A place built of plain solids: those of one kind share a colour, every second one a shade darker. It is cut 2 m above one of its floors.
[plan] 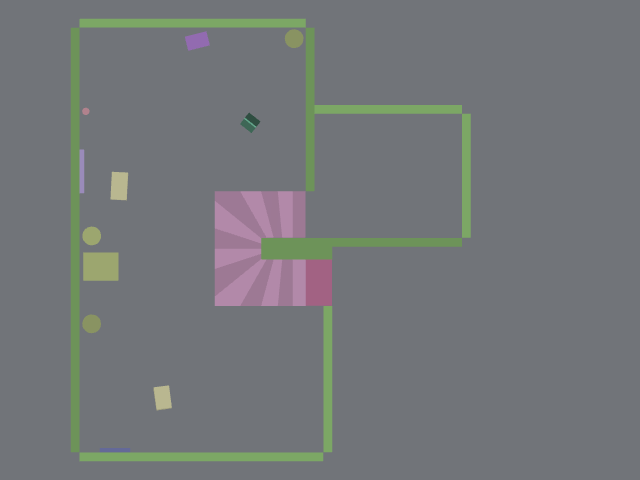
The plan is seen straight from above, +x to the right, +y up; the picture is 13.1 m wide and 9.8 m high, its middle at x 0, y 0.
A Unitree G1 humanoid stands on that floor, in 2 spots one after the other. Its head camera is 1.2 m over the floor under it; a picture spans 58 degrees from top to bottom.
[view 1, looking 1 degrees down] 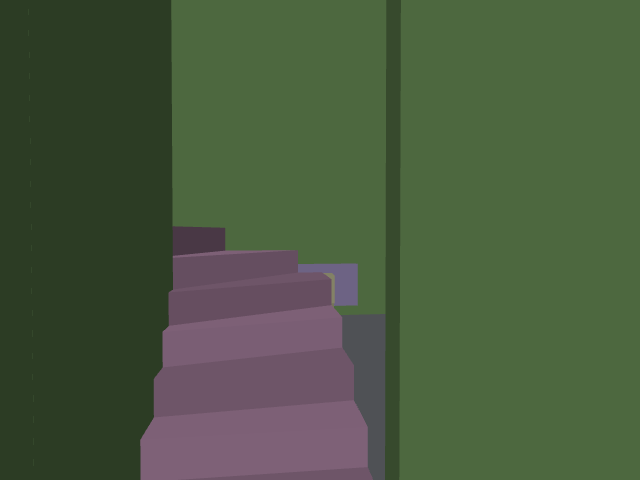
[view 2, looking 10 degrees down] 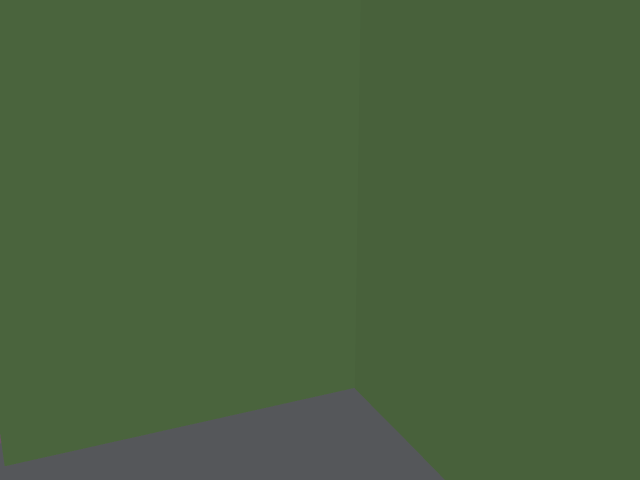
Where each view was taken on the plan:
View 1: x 1.27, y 0.56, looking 173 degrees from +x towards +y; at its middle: wall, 6.23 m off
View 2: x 1.82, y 1.56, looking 157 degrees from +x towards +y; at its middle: wall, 2.13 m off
